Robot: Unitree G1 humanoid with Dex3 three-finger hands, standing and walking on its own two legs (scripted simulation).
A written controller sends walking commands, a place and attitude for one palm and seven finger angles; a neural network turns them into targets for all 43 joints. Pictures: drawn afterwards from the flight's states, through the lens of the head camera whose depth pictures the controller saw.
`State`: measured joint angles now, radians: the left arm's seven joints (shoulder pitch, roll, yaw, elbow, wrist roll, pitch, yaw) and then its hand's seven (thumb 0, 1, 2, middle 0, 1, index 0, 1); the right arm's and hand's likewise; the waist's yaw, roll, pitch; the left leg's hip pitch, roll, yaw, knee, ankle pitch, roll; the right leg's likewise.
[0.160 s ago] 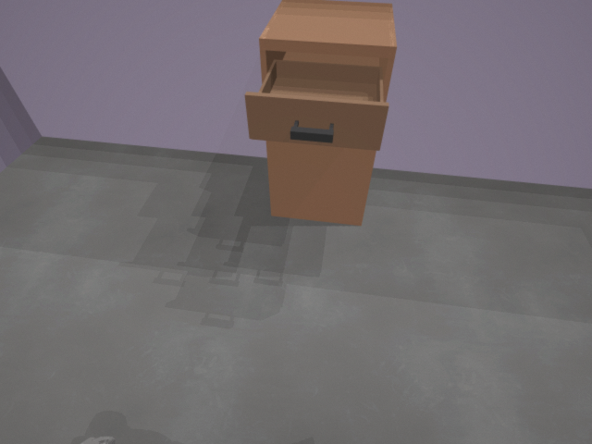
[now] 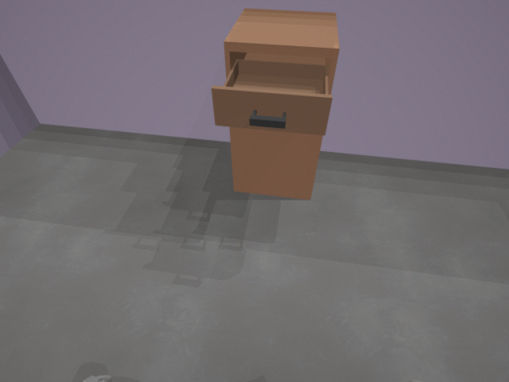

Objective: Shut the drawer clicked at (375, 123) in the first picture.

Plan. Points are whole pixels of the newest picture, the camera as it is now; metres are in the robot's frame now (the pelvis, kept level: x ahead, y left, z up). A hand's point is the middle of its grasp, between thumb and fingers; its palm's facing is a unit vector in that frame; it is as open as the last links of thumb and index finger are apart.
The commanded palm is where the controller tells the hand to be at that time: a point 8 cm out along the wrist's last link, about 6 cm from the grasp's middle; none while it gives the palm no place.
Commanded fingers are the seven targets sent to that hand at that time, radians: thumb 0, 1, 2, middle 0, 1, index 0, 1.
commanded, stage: stand and wait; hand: left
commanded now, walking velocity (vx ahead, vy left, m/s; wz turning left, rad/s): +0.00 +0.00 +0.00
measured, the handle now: (268, 117) +0.91 +0.02 -0.07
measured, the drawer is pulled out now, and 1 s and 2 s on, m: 0.30 0.30 0.30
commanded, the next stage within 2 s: look at it before walking up in 0.66 s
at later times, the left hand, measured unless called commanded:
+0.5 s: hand out of the picture +0.03 +0.23 -0.16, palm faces -0.01 -0.95 -0.32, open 7.4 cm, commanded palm none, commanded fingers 0.00 0.90 0.90 -0.20 -0.30 -0.20 -0.30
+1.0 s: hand out of the picture +0.06 +0.23 -0.15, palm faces -0.02 -0.95 -0.32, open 7.3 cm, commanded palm none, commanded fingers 0.00 0.90 0.90 -0.20 -0.30 -0.20 -0.30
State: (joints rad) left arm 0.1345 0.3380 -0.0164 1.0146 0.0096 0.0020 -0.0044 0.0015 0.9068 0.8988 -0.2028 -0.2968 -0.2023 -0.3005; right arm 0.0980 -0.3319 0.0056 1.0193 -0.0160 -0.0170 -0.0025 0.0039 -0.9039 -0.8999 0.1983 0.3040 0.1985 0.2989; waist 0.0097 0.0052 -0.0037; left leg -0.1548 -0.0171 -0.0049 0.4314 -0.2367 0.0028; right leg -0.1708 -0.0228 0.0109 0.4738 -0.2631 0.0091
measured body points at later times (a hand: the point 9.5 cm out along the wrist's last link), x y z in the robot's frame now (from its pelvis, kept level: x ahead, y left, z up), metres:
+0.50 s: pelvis -0.02 -0.01 +0.00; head -0.02 -0.01 +0.45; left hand +0.04 +0.28 -0.13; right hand +0.04 -0.30 -0.14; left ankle +0.00 +0.12 -0.74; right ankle +0.00 -0.12 -0.74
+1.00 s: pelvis -0.01 -0.01 +0.00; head -0.02 -0.01 +0.45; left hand +0.06 +0.28 -0.13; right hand +0.06 -0.30 -0.13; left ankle +0.00 +0.12 -0.74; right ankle +0.00 -0.12 -0.74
